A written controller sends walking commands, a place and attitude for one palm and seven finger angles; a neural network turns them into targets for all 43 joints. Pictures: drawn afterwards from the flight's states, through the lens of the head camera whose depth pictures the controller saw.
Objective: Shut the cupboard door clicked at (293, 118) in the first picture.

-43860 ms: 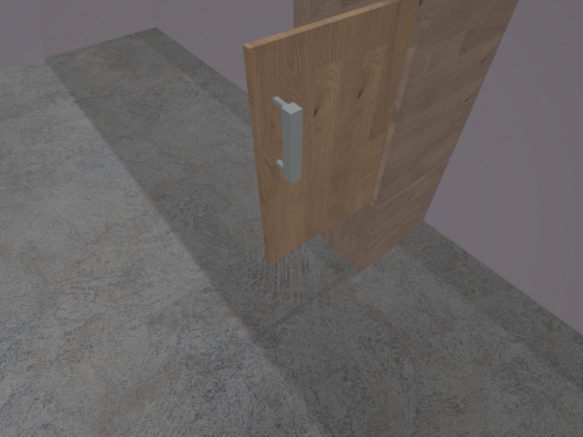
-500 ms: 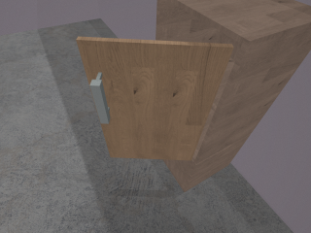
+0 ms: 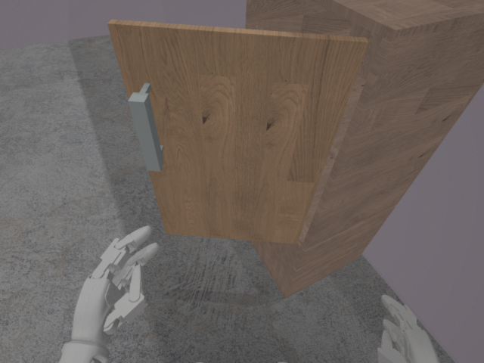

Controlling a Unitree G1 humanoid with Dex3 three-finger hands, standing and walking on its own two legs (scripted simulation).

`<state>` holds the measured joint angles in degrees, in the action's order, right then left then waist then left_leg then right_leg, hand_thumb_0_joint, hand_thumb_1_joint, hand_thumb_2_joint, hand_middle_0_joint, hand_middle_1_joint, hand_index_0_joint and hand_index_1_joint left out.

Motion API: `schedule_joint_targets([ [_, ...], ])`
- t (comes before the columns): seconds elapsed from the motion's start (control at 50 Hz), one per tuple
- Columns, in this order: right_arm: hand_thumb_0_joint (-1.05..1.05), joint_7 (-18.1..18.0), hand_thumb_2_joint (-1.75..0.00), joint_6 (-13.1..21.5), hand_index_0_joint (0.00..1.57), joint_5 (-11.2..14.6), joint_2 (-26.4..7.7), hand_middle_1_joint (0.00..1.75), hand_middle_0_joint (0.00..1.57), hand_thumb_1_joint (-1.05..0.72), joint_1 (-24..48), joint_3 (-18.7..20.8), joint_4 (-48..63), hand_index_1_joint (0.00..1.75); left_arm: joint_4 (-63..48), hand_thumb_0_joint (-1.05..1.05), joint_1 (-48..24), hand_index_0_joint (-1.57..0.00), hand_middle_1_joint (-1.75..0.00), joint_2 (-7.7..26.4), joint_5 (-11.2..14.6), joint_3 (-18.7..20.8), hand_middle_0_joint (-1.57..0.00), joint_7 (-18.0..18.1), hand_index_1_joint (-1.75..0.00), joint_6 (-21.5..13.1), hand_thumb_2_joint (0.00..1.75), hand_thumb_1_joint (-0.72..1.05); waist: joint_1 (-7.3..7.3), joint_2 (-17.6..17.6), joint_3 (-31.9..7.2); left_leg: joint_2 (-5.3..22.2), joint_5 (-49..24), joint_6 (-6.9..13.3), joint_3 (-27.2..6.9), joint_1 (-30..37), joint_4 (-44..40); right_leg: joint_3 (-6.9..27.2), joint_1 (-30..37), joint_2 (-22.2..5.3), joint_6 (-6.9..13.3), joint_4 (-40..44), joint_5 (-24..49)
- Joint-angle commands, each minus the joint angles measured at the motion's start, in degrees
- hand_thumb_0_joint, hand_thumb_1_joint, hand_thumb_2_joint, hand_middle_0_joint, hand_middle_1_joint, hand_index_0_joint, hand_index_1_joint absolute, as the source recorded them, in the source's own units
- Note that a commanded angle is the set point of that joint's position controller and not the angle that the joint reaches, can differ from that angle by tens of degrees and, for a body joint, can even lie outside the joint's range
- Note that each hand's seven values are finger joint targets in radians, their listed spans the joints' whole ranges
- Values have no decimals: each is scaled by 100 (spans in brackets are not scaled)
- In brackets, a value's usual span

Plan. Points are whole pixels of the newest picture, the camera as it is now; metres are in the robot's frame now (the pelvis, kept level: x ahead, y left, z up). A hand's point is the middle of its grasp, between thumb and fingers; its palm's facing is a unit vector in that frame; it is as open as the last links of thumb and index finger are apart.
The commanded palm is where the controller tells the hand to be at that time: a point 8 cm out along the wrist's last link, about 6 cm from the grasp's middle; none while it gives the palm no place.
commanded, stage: raise the hand and make a fist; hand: left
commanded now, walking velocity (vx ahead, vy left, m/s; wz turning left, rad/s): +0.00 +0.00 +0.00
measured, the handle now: (151, 128) +0.50 +0.19 +0.13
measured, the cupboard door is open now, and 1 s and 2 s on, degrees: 59 59 59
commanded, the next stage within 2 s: bring the fist close to the handle in 1.60 s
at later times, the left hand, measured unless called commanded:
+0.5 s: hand (129, 300) +0.21 +0.16 +0.06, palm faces -0.04 -1.00 -0.04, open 4.2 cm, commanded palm +0.17 +0.22 +0.06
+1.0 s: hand (109, 269) +0.23 +0.19 +0.11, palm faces -0.02 -1.00 -0.07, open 3.0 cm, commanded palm +0.21 +0.24 +0.12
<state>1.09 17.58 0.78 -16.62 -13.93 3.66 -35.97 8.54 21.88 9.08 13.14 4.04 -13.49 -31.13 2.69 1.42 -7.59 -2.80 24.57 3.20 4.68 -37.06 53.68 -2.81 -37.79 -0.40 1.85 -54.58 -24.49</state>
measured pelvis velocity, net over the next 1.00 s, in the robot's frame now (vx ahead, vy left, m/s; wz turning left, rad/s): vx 0.03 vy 0.00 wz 0.03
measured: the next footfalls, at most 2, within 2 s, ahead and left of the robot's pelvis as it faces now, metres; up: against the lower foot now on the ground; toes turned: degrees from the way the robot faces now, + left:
none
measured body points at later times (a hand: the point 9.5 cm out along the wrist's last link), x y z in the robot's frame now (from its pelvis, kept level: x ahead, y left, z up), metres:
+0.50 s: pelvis +0.02 -0.02 -0.01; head +0.06 -0.03 +0.44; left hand +0.20 +0.22 +0.06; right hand +0.20 -0.23 -0.09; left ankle +0.03 +0.07 -0.68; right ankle +0.03 -0.10 -0.68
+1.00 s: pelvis +0.03 +0.00 +0.02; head +0.03 +0.00 +0.47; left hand +0.22 +0.24 +0.11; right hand +0.22 -0.22 -0.04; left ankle +0.03 +0.07 -0.68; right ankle +0.03 -0.10 -0.68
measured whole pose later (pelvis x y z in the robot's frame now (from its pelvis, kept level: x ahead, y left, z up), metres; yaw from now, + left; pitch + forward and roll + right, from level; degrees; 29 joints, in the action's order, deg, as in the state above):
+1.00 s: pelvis +0.03 +0.00 +0.02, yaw +2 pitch +6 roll -2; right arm -2.7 15.2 3.5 -13.7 -14.5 -2.3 -29.9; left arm -9.0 23.9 15.8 16.1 7.9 -14.4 -13.0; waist -0.5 -2.6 -5.9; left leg -1.9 24.6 3.9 1.3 -30.2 49.0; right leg -5.7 -28.5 1.1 2.1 -46.1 -23.4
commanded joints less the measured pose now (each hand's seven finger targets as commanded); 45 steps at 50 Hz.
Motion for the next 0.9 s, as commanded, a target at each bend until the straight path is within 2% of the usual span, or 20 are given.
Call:
schedule_joint_targets([
  [0.0,0,6,-90,-14,20,105,-513,30,20,-90,848,159,1740,30,-1277,0,1352,-49,-62,1046,262,836,-49,-425,-62,-255,90,90,-816,-618,-492,36,-27,-308,-529,-653,-403,435,77,-18,178,422,-501],
  [0.02,0,-35,-90,-87,20,111,-531,30,20,-90,793,162,1816,30,-1811,0,1147,-51,-64,1150,323,924,-51,-315,-64,-102,90,90,-785,-768,-696,114,10,-333,-715,-478,-489,334,-1,76,179,270,-333],
  [0.06,0,-130,-90,-162,20,105,-428,30,20,-90,583,110,1900,30,-2759,0,764,-55,-68,1041,364,758,-55,-88,-68,51,90,90,-515,-1051,-798,167,-233,-218,-772,-230,-342,327,-90,118,133,327,91],
  [0.1,0,-226,-90,-170,20,73,-382,30,20,-90,358,58,1848,30,-3443,0,414,-58,-72,1057,349,639,-58,48,-72,-49,90,90,-274,-918,-1019,200,-791,-149,-766,-101,-2,408,-37,143,77,355,612],
  [0.12,0,-276,-90,-155,20,46,-408,30,20,-90,277,-7,1779,30,-3667,0,-3,-60,-74,984,357,391,-60,-4,-74,-154,90,90,-79,-742,-933,214,-880,-116,-815,-181,189,474,-149,172,41,307,803],
  [0.16,0,-338,-90,-103,20,60,-422,30,20,-90,221,-27,1589,30,-3348,0,60,-64,-78,840,366,203,-64,-208,-78,-276,90,90,52,-588,-753,269,-912,-114,-843,-306,407,510,-336,164,-15,318,939],
  [0.2,0,-377,-90,-67,20,93,-460,30,20,-90,217,-56,1523,30,-3051,0,2,-68,-82,870,383,120,-68,-459,-82,-163,90,90,130,-418,-660,292,-660,-95,-836,-474,482,560,-376,148,-64,466,605],
  [0.22,0,-416,-90,-80,20,130,-466,30,20,-90,242,-95,1473,30,-2717,0,46,-69,-84,919,419,153,-69,-607,-84,22,90,90,93,-393,-557,280,-665,-83,-838,-598,530,715,-291,128,-112,559,631],
  [0.26,0,-437,-90,-129,20,192,-450,30,20,-90,256,-77,1572,30,-2551,0,417,-73,-88,1173,441,479,-73,-783,-88,427,90,90,-100,-103,-872,277,-684,-93,-792,-664,413,839,203,15,-171,765,557],
  [0.32,0,-458,-90,-263,20,235,-362,30,20,-90,433,-128,1711,30,-2568,0,651,-79,-94,1454,550,979,-79,-775,-94,1040,90,90,-410,-217,-1127,224,-942,-102,-784,-540,205,951,824,-79,-243,859,909],
  [0.38,0,-469,-90,-337,20,214,-224,30,20,-90,418,-152,1760,30,-2837,0,773,-84,-100,1315,710,1194,-84,-567,-100,1191,90,90,-474,121,-1278,223,-1130,-146,-787,-389,-59,823,1238,-160,-320,913,1438],
  [0.42,0,-470,-90,-341,20,182,-212,30,20,-90,464,-183,1706,30,-2792,0,790,-88,-104,1340,725,1297,-88,-432,-104,1128,90,90,-532,136,-1056,225,-1206,-162,-810,-396,-151,761,1265,-123,-282,879,1586],
  [0.46,0,-453,-90,-277,20,192,-227,30,20,-90,374,-160,1656,30,-2824,0,841,-92,-108,1106,692,1012,-92,-412,-108,979,90,90,-426,-30,-896,245,-1216,-174,-792,-217,-304,588,1055,-103,-244,882,1604],
  [0.54,0,-435,-90,-136,20,202,-352,30,20,-90,286,-141,1607,30,-2835,0,727,-99,-116,1078,617,748,-99,-434,-116,792,90,90,-321,-39,-742,236,-1097,-141,-794,-54,-454,485,846,-56,-172,981,1173],
  [0.58,0,-445,-90,-72,20,225,-387,30,20,-90,258,-113,1585,30,-2815,0,730,-102,-120,1151,607,815,-102,-407,-120,761,90,90,-321,43,-689,241,-972,-134,-775,21,-562,424,780,-26,-146,1075,848],
  [0.62,0,-465,-90,-57,20,230,-430,30,20,-90,279,-114,1562,30,-2927,0,553,-106,-124,1367,583,959,-106,-321,-124,766,90,90,-352,-138,-617,243,-900,-123,-783,96,-623,459,800,-9,-100,1139,624],
  [0.68,0,-467,-90,-4,20,261,-415,30,20,-90,269,-120,1550,30,-3201,0,459,-112,-130,1290,559,902,-112,-183,-130,748,90,90,-367,-428,-777,264,-979,-122,-779,453,-857,230,846,47,-47,1117,727],
  [0.72,0,-465,-90,-7,20,256,-427,30,20,-90,274,-137,1513,30,-3195,0,394,-115,-134,1410,506,988,-115,-60,-134,832,90,90,-369,-461,-687,291,-1079,-124,-818,583,-964,157,912,78,-24,1131,890],
  [0.74,0,-455,-90,-12,20,266,-400,30,20,-90,249,-160,1502,30,-3092,0,403,-117,-136,1232,511,851,-117,-55,-136,896,90,90,-326,-389,-584,295,-1079,-125,-810,605,-1041,104,921,83,-33,1184,927],
  [0.88,0,-439,-90,43,20,310,-458,30,20,-90,282,-245,1485,30,-2968,0,-106,-130,-150,1307,428,785,-130,-71,-150,1350,90,90,-290,-429,-277,356,-991,-149,-892,936,-1421,-18,1056,103,-27,1474,919],
])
